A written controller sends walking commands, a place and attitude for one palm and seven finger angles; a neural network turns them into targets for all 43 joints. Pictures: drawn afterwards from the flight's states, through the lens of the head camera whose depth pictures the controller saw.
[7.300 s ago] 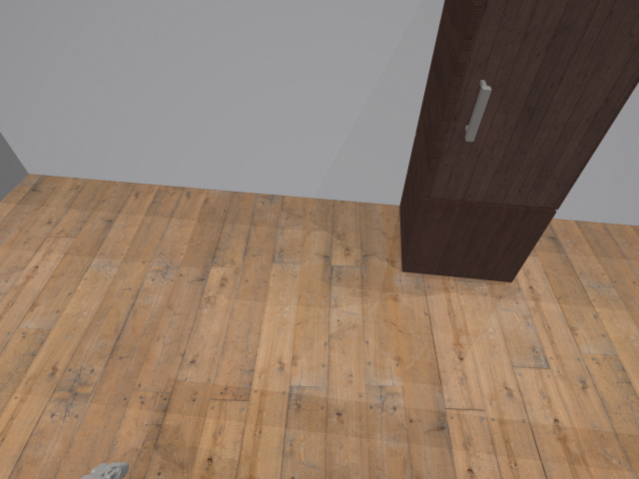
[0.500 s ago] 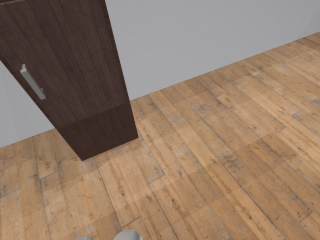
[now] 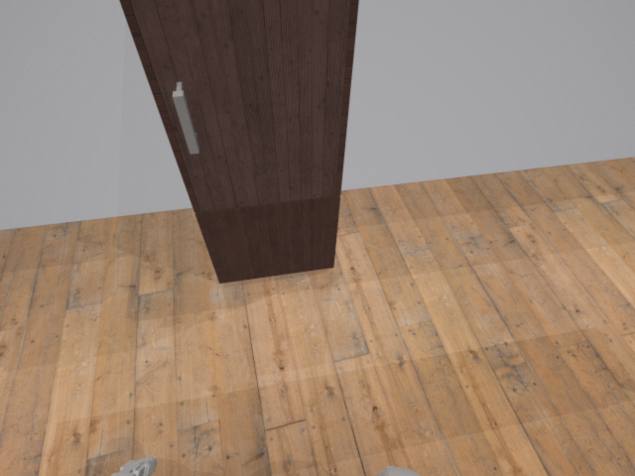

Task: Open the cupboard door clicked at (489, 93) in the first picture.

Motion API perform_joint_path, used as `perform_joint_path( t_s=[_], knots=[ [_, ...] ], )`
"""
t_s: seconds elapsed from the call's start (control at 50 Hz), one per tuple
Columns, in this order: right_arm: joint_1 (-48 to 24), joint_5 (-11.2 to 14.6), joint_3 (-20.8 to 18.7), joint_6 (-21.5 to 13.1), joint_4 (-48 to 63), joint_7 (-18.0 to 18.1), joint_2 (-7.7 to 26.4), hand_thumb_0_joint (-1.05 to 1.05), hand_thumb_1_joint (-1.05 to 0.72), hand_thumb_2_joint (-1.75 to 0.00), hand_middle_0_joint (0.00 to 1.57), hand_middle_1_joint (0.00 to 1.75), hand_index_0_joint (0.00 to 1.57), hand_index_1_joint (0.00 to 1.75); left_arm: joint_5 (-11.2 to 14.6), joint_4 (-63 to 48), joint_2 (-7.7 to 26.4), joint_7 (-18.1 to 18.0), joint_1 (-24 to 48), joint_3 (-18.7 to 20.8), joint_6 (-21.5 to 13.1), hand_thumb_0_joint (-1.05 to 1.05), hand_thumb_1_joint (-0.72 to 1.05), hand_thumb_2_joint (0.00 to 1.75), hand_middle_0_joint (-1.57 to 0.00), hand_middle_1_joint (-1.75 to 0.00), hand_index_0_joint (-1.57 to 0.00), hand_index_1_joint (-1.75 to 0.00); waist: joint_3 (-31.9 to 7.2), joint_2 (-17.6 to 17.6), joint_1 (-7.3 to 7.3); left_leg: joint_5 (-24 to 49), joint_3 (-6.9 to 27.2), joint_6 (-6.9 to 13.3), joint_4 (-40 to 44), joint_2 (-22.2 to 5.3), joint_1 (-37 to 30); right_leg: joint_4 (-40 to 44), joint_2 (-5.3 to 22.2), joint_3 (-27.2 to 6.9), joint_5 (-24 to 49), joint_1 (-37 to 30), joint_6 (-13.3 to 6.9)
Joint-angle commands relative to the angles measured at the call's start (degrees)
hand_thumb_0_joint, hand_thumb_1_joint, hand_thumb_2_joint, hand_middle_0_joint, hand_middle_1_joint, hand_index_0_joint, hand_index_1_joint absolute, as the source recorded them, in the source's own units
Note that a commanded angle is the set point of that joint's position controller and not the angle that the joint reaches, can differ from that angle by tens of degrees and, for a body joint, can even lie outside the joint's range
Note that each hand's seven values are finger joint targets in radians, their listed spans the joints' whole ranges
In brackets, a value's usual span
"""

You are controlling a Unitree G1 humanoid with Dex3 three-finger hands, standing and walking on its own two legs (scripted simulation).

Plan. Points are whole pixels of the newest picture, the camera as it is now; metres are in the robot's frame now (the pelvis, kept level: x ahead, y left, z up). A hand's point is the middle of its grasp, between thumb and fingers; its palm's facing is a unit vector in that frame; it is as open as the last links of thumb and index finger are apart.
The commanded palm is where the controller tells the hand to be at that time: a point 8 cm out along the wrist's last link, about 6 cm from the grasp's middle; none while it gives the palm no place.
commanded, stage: turn to face it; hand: left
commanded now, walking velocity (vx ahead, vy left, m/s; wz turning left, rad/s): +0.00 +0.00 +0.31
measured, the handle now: (187, 118) +0.78 +0.32 -0.03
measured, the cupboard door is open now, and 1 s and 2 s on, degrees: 0 0 0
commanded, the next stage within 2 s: take the last steps up to it in 0.22 s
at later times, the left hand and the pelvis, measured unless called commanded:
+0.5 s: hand out of the picture -0.03 +0.14 -0.15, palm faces +0.24 -0.93 -0.26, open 7.3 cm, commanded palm none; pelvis -0.01 -0.05 +0.01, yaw +11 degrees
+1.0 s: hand out of the picture +0.08 +0.19 -0.18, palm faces +0.19 -0.97 -0.16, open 7.4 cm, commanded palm none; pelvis +0.08 +0.01 +0.00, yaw +9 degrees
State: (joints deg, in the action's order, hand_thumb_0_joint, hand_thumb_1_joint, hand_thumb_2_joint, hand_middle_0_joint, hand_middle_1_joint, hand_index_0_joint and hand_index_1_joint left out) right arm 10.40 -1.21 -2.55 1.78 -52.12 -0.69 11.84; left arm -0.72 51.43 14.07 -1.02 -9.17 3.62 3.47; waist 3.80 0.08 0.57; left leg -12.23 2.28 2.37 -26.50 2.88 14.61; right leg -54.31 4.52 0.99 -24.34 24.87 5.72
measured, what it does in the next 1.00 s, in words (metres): steps on the spot: right foot, then left foot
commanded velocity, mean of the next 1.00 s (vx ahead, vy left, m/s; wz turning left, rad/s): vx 0.21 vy -0.04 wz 0.06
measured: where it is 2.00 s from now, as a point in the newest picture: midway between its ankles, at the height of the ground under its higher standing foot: (328, 442)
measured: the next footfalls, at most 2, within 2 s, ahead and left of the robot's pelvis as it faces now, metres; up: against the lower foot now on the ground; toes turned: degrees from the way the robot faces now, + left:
right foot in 0.14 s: +0.04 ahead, -0.13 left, +0.00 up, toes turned +0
left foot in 0.66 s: +0.00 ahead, +0.11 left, +0.00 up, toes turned +17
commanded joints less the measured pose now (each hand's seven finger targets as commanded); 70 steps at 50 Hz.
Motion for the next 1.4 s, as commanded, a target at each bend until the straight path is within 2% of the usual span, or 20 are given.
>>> perform_joint_path(
  t_s=[0.0,0.08,0.12,0.14,0.2,0.26,0.48,0.54,0.6,0.64,0.68,0.78,1.02,1.08,1.1,1.12,1.14,1.2,1.26,1.38],
  knots=[
    [2.4,-0.4,-3.4,-0.7,2.9,1.2,11.6,0.00,-0.90,-0.90,0.20,0.30,0.20,0.30,0.3,-5.1,3.2,-0.3,0.7,0.6,-2.2,0.00,0.90,0.90,-0.20,-0.30,-0.20,-0.30,-7.0,-9.4,1.58,26.3,15.8,8.0,4.3,-15.3,-7.2,9.4,-1.8,0.5,-1.9,-2.0,-1.1],
    [0.6,0.3,-3.3,-0.6,3.1,0.9,10.1,0.00,-0.90,-0.90,0.20,0.30,0.20,0.30,0.4,-3.1,4.7,-0.8,-6.2,0.8,-3.4,0.00,0.90,0.90,-0.20,-0.30,-0.20,-0.30,-9.1,-5.3,-2.13,19.9,14.3,3.4,-2.1,-10.9,1.0,31.4,-1.9,0.3,13.7,-18.4,-2.2],
    [1.3,0.8,-2.3,-0.7,4.7,0.4,4.4,0.00,-0.90,-0.90,0.20,0.30,0.20,0.30,-0.9,-2.9,12.3,-1.2,-7.7,1.9,-4.3,0.00,0.90,0.90,-0.20,-0.30,-0.20,-0.30,-7.8,15.9,-2.63,-19.5,0.6,-4.0,-21.4,1.5,17.4,37.2,21.3,-20.2,27.9,-25.5,-11.8],
    [1.1,0.1,-3.2,0.5,4.0,0.8,7.1,0.00,-0.90,-0.90,0.20,0.30,0.20,0.30,-0.3,-3.5,11.6,-1.2,-7.0,2.1,-4.3,0.00,0.90,0.90,-0.20,-0.30,-0.20,-0.30,-7.1,16.9,-2.86,-22.1,4.3,-3.9,-30.1,-1.2,15.1,38.6,22.3,-20.0,25.0,-17.1,-14.6],
    [2.3,-0.1,-3.3,1.5,0.4,0.0,6.3,0.00,-0.90,-0.90,0.20,0.30,0.20,0.30,-0.2,-4.2,6.7,-1.2,0.0,0.9,-4.1,0.00,0.90,0.90,-0.20,-0.30,-0.20,-0.30,-0.5,6.0,0.69,-11.5,2.5,-4.6,-42.0,-3.2,16.2,38.2,14.0,-9.5,19.6,-11.7,-12.9],
    [3.5,-0.1,-2.8,1.5,-1.2,0.0,5.7,0.00,-0.90,-0.90,0.20,0.30,0.20,0.30,-0.2,-2.9,5.4,-1.1,-2.7,0.5,-4.7,0.00,0.90,0.90,-0.20,-0.30,-0.20,-0.30,-2.1,9.1,0.16,-8.0,1.1,-6.0,-41.6,-3.8,16.2,37.4,12.1,-4.3,25.1,-15.3,-12.1],
    [-3.7,-0.3,-1.2,-0.7,-1.7,-0.7,3.2,0.00,-0.90,-0.90,0.20,0.30,0.20,0.30,-1.3,6.5,5.1,-0.1,-15.3,0.3,-6.0,0.00,0.90,0.90,-0.20,-0.30,-0.20,-0.30,0.0,9.6,-4.69,-11.5,-5.4,-4.4,-19.3,-6.7,12.5,45.0,14.0,-8.6,0.1,-19.2,-14.0],
    [-1.5,0.0,-0.5,-1.6,-2.8,-0.5,1.7,0.00,-0.90,-0.90,0.20,0.30,0.20,0.30,-1.2,8.5,5.2,0.1,-15.1,0.2,-5.8,0.00,0.90,0.90,-0.20,-0.30,-0.20,-0.30,-0.2,9.8,-3.60,-11.8,-7.4,-3.0,-10.6,-5.8,5.5,44.4,12.7,-7.2,-0.6,-15.9,-14.0],
    [7.2,0.2,-0.2,-3.0,-6.5,0.4,1.9,0.00,-0.90,-0.90,0.20,0.30,0.20,0.30,-0.3,9.9,3.5,0.4,-12.5,0.0,-5.3,0.00,0.90,0.90,-0.20,-0.30,-0.20,-0.30,-1.7,4.8,0.88,-4.4,-9.9,-2.6,4.1,-5.1,-12.3,37.7,7.9,-1.5,-5.3,-5.9,-10.4],
    [16.0,-0.4,-2.0,-3.5,-9.0,1.5,10.0,0.00,-0.90,-0.90,0.20,0.30,0.20,0.30,0.0,8.0,-2.3,1.1,-11.2,-1.4,-5.1,0.00,0.90,0.90,-0.20,-0.30,-0.20,-0.30,-0.6,-17.7,4.69,-21.4,14.5,3.9,15.5,-23.4,-21.5,15.1,-0.9,8.5,-5.6,11.1,-5.6],
    [15.7,-0.5,-2.2,-3.2,-8.8,2.1,11.3,0.00,-0.90,-0.90,0.20,0.30,0.20,0.30,-1.0,5.8,-0.3,1.2,-5.2,-0.9,-4.5,0.00,0.90,0.90,-0.20,-0.30,-0.20,-0.30,4.5,-16.0,4.95,-27.2,21.2,7.4,20.8,-27.9,-13.5,-1.1,0.5,3.0,-5.8,15.7,-5.9],
    [9.8,0.2,-0.7,-5.1,-7.3,2.5,4.5,0.00,-0.90,-0.90,0.20,0.30,0.20,0.30,-1.0,9.7,-1.8,2.5,-10.4,-0.3,-4.1,0.00,0.90,0.90,-0.20,-0.30,-0.20,-0.30,5.7,-6.0,-0.41,-4.4,2.5,4.6,19.6,-18.7,-7.7,-7.4,2.3,2.1,10.3,11.2,-4.1],
    [17.5,-0.8,-1.3,-5.5,-11.6,2.8,4.8,0.00,-0.90,-0.90,0.20,0.30,0.20,0.30,-0.2,3.8,-2.3,2.9,5.0,-0.2,-4.5,0.00,0.90,0.90,-0.20,-0.30,-0.20,-0.30,6.1,-8.9,2.16,21.7,-3.8,5.4,12.4,-20.3,-13.4,14.8,0.6,5.7,11.8,6.6,-6.0],
    [16.2,-0.4,-1.4,-5.2,-12.0,2.6,5.9,0.00,-0.90,-0.90,0.20,0.30,0.20,0.30,-0.4,7.4,0.5,2.5,-7.4,0.5,-5.8,0.00,0.90,0.90,-0.20,-0.30,-0.20,-0.30,-1.6,-4.5,-4.06,33.7,-6.8,2.8,-3.5,-17.4,-10.8,24.0,-4.1,8.8,14.2,-13.9,-8.2],
    [16.1,0.2,-1.4,-5.4,-11.7,2.1,5.0,0.00,-0.90,-0.90,0.20,0.30,0.20,0.30,-0.8,10.2,3.8,2.0,-16.2,1.5,-6.6,0.00,0.90,0.90,-0.20,-0.30,-0.20,-0.30,-7.6,-0.7,-7.96,27.0,-8.6,0.8,-15.9,-14.8,-1.8,25.1,0.0,3.6,16.9,-29.1,-9.9],
    [18.6,1.1,-0.7,-5.8,-10.3,1.8,0.5,0.00,-0.90,-0.90,0.20,0.30,0.20,0.30,-1.1,11.9,10.4,1.1,-23.4,3.3,-7.2,0.00,0.90,0.90,-0.20,-0.30,-0.20,-0.30,-15.7,14.9,-9.17,-8.3,-11.3,-1.8,-36.3,-6.0,13.1,29.4,17.1,-19.7,23.7,-42.6,-16.1],
    [16.7,1.5,-0.6,-5.4,-8.8,2.0,1.6,0.00,-0.90,-0.90,0.20,0.30,0.20,0.30,0.2,12.0,13.0,0.9,-23.6,3.2,-6.9,0.00,0.90,0.90,-0.20,-0.30,-0.20,-0.30,-17.4,13.4,-8.56,-22.7,-4.7,-1.1,-48.5,-4.6,16.2,35.8,23.0,-27.8,22.1,-38.8,-20.5],
    [9.8,0.2,-1.1,-4.3,-7.9,1.3,0.4,0.00,-0.90,-0.90,0.20,0.30,0.20,0.30,0.1,7.4,5.0,0.2,-7.4,1.2,-6.5,0.00,0.90,0.90,-0.20,-0.30,-0.20,-0.30,-3.1,3.8,-3.14,-9.8,-0.9,-0.8,-49.8,-11.1,18.6,40.7,16.7,-15.6,7.2,-16.6,-16.8],
    [14.1,-0.4,-0.6,-2.5,-9.4,1.1,-1.6,0.00,-0.90,-0.90,0.20,0.30,0.20,0.30,-0.4,6.8,0.7,0.0,-3.9,-0.4,-7.2,0.00,0.90,0.90,-0.20,-0.30,-0.20,-0.30,-1.5,6.2,1.27,-6.1,-3.4,-2.5,-40.3,-11.0,12.3,42.7,11.7,-3.4,15.7,-7.3,-14.1],
    [7.6,-0.2,-0.1,-2.9,-6.6,0.2,-2.5,0.00,-0.90,-0.90,0.20,0.30,0.20,0.30,-0.6,8.5,1.4,0.2,-7.3,-0.4,-7.7,0.00,0.90,0.90,-0.20,-0.30,-0.20,-0.30,-1.1,5.9,0.13,-3.7,-6.8,-3.9,-20.9,-9.7,11.6,41.6,10.4,-0.5,24.9,-12.2,-15.4]
  ],
)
